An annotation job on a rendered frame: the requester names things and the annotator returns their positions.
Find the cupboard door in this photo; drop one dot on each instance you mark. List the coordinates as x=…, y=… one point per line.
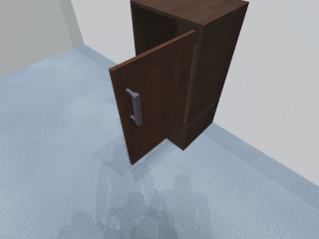
x=161, y=77

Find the handle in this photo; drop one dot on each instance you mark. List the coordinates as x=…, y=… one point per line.
x=137, y=107

